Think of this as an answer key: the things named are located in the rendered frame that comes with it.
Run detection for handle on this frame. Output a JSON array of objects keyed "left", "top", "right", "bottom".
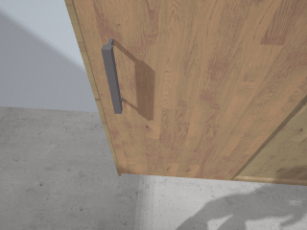
[{"left": 101, "top": 38, "right": 123, "bottom": 114}]

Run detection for wardrobe door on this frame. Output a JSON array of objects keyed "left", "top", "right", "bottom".
[
  {"left": 73, "top": 0, "right": 307, "bottom": 181},
  {"left": 235, "top": 95, "right": 307, "bottom": 180}
]

